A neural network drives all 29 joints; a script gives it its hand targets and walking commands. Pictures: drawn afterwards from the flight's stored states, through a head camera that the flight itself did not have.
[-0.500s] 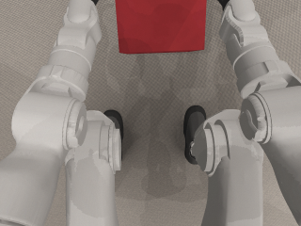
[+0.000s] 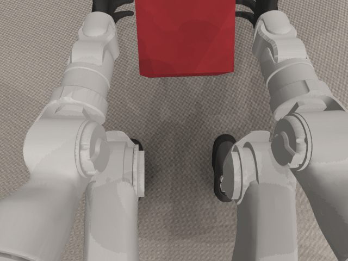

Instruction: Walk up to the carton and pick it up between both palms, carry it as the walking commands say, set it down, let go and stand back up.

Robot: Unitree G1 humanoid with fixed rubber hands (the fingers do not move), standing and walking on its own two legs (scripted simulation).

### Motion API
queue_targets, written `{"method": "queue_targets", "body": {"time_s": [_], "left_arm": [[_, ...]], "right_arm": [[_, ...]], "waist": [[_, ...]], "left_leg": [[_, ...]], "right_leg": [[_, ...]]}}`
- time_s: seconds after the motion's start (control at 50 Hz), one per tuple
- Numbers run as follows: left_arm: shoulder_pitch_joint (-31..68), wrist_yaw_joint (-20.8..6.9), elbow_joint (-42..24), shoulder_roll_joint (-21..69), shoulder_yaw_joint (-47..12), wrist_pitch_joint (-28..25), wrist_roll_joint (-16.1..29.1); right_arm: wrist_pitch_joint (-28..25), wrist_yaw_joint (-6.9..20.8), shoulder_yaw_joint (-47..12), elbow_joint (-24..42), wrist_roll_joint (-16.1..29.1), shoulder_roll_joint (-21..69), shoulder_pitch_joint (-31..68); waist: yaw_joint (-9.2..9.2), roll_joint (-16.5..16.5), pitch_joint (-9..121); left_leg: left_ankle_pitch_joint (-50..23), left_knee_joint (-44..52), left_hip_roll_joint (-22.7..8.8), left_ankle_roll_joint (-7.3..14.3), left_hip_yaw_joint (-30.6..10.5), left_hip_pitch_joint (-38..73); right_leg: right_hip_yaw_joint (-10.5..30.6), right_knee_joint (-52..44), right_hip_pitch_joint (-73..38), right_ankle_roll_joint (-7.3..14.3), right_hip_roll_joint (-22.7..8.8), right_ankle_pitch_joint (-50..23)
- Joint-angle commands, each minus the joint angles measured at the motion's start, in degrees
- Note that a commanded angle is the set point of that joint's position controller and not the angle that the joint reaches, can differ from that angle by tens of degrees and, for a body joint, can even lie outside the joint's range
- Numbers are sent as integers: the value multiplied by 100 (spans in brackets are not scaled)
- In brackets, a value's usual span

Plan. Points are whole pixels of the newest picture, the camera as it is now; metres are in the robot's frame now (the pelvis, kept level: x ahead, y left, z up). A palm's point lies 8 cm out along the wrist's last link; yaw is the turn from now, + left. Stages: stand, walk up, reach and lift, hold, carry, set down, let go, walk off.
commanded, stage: reach and lift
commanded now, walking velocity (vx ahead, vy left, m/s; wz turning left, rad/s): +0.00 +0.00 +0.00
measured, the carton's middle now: (183, 40) +0.50 -0.01 -0.28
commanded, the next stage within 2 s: none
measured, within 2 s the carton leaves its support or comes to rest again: leaves its support in 0.22 s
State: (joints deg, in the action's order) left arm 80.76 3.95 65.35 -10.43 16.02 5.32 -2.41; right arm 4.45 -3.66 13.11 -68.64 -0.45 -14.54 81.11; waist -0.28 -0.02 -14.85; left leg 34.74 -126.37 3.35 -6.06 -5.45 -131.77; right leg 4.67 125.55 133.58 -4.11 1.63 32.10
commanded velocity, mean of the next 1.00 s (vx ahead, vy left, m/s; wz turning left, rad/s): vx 0.00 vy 0.00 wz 0.00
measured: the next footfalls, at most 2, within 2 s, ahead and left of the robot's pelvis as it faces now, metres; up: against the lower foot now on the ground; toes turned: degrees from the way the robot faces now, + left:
none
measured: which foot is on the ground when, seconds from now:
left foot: down 0.00-1.00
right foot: down 0.00-1.00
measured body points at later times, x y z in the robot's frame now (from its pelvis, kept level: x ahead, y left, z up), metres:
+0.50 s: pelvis -0.01 +0.00 +0.01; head +0.34 +0.00 +0.29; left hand +0.53 +0.13 -0.15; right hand +0.53 -0.15 -0.16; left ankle +0.10 +0.15 -0.33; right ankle +0.11 -0.14 -0.33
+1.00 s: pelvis -0.01 +0.00 +0.03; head +0.33 -0.01 +0.32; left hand +0.53 +0.13 -0.11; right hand +0.53 -0.15 -0.12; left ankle +0.10 +0.15 -0.33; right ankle +0.11 -0.14 -0.33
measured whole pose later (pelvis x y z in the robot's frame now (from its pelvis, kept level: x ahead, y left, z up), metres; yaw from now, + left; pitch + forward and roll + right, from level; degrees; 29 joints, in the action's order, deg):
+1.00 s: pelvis -0.01 +0.00 +0.03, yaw +0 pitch +44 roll +1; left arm 69.8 9.7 43.3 -1.3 23.1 12.9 -7.2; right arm 14.3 -9.0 18.1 -48.7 -5.0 -7.2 71.9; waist 0.0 -1.1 -4.7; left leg 32.1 -119.3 6.6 -7.0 -6.3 -131.4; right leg 6.7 118.4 132.8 -6.6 5.6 29.7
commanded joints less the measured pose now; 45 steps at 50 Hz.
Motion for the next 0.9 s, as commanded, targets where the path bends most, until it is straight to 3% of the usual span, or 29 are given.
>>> {"method": "queue_targets", "body": {"time_s": [0.0,0.26,0.6,0.88], "left_arm": [[1948,-1213,-815,4745,-1132,-175,189],[2049,-1148,-977,5352,-1430,-31,301],[2430,-1121,-1592,6007,-1727,441,160],[2517,-1121,-2185,6411,-2135,730,126]], "right_arm": [[-166,1240,-985,925,143,4843,1953],[-142,1202,-1261,1535,329,5126,2478],[286,1185,-1645,2403,327,5660,3166],[642,1190,-1910,2705,221,6244,3009]], "waist": [[37,-65,5157],[82,-107,5929],[116,-43,7213],[129,-25,8202]], "left_leg": [[-2251,878,512,393,1044,2112],[-2342,961,574,365,1062,2590],[-1730,1329,632,351,1193,3137],[-1780,1636,662,309,1222,3519]], "right_leg": [[-863,-824,-2608,262,611,-2281],[-986,-825,-2880,241,634,-2277],[-1154,-1215,-3465,173,682,-1723],[-1202,-1502,-3998,133,746,-1803]]}}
